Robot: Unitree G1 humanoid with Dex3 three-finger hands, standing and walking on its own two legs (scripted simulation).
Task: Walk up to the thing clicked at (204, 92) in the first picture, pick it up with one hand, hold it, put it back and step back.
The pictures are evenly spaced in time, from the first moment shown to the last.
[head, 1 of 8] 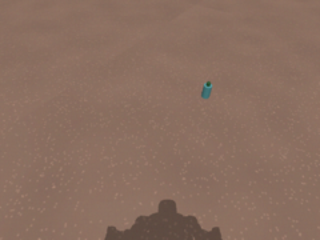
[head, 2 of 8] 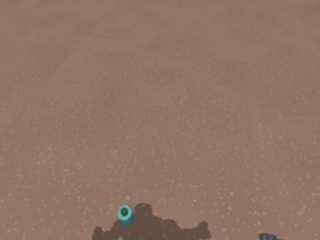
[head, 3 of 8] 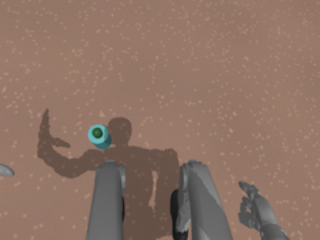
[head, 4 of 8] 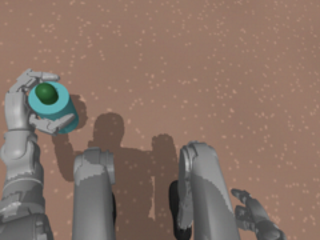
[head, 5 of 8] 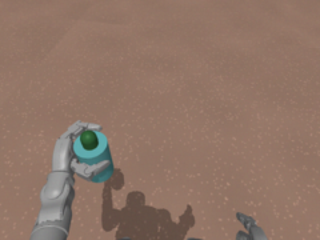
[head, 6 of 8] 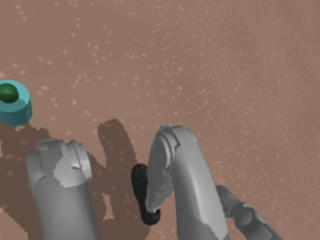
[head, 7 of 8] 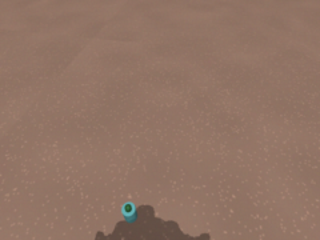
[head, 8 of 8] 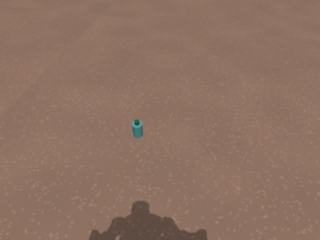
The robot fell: no
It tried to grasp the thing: yes
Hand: left
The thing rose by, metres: 0.68
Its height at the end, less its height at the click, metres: +0.00
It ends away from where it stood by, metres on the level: 0.01
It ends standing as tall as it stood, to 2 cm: yes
